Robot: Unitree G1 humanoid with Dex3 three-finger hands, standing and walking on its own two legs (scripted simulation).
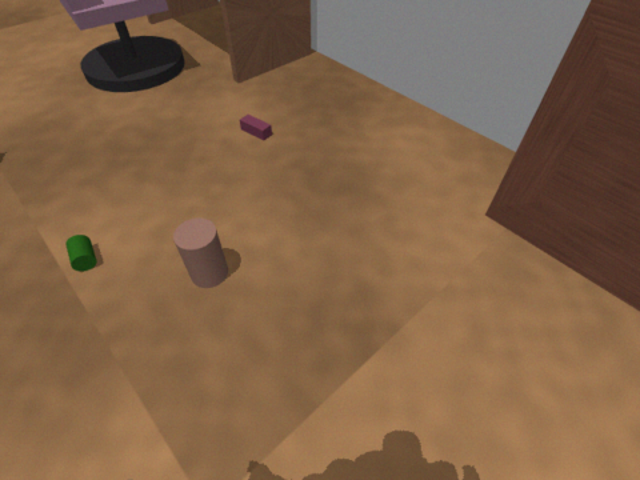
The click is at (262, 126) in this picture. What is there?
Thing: lying carton
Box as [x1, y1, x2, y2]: [240, 114, 271, 139]
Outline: 240,119 241,129 259,138 264,139 271,134 270,125 248,114
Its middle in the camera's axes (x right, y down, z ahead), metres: -0.34 -0.65 +2.09
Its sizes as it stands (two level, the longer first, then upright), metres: 0.169 0.068 0.061
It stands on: the floor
